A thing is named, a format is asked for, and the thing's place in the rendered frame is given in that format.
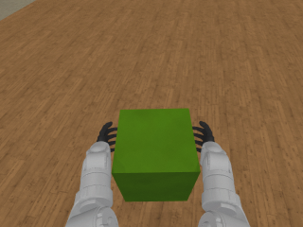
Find robot left hand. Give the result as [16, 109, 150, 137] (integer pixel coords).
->
[97, 121, 117, 152]

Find robot left upper arm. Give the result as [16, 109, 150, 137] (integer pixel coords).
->
[65, 205, 119, 227]

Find right robot forearm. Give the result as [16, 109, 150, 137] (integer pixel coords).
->
[200, 141, 250, 226]

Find left robot forearm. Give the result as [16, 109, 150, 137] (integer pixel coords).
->
[67, 141, 114, 221]

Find robot right hand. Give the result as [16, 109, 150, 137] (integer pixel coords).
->
[192, 121, 215, 152]

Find carton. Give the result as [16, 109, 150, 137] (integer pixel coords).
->
[111, 108, 201, 202]

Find robot right upper arm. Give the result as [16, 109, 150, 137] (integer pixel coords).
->
[198, 210, 250, 227]

